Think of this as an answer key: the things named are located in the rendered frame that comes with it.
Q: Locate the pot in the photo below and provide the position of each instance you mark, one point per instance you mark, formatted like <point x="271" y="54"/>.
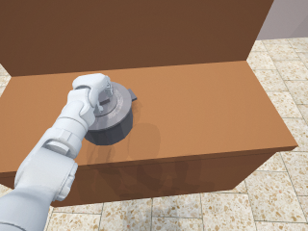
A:
<point x="114" y="134"/>

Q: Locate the table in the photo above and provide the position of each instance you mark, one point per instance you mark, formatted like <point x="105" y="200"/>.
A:
<point x="202" y="121"/>

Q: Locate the left robot upper arm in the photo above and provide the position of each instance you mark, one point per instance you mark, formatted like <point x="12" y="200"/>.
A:
<point x="47" y="178"/>

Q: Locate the left robot hand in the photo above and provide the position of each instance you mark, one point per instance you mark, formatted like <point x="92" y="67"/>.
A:
<point x="98" y="80"/>

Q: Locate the lid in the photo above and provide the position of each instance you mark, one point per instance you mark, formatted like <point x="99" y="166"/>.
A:
<point x="115" y="111"/>

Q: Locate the knob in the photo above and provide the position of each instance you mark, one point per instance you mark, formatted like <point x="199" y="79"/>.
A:
<point x="103" y="98"/>

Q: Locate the left robot forearm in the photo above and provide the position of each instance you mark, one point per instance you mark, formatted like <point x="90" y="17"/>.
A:
<point x="66" y="135"/>

